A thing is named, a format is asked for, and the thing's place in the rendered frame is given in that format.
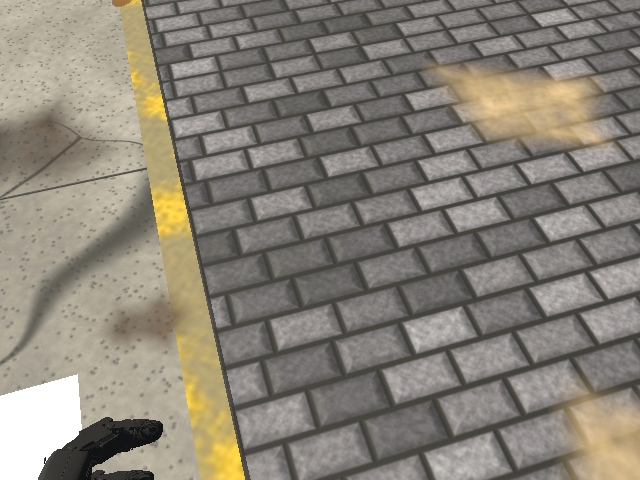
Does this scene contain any left robot hand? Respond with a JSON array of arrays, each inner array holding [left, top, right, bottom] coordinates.
[[38, 417, 163, 480]]

